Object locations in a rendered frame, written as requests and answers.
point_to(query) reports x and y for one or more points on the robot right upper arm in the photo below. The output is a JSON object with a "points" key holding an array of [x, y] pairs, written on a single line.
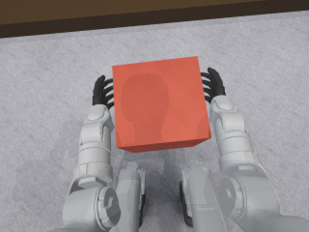
{"points": [[253, 204]]}

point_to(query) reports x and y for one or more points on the robot left foot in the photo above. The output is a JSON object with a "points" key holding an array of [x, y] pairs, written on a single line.
{"points": [[141, 210]]}

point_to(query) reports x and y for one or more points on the left robot hand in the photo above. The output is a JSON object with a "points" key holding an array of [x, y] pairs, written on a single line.
{"points": [[99, 93]]}

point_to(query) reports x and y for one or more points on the right robot forearm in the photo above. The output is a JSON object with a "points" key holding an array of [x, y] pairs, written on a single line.
{"points": [[236, 152]]}

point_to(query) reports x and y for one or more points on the robot foot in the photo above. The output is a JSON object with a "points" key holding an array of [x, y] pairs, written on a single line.
{"points": [[187, 219], [141, 210]]}

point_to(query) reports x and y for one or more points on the left robot forearm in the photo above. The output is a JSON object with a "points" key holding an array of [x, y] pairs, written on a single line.
{"points": [[94, 151]]}

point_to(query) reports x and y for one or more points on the robot left upper arm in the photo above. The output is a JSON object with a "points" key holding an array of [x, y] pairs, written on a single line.
{"points": [[93, 209]]}

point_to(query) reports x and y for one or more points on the robot right foot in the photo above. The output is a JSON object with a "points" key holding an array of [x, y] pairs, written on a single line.
{"points": [[187, 219]]}

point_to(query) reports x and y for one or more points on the carton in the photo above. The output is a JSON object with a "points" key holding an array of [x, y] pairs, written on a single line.
{"points": [[160, 105]]}

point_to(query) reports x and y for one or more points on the right robot hand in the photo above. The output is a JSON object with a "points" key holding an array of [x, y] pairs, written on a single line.
{"points": [[215, 84]]}

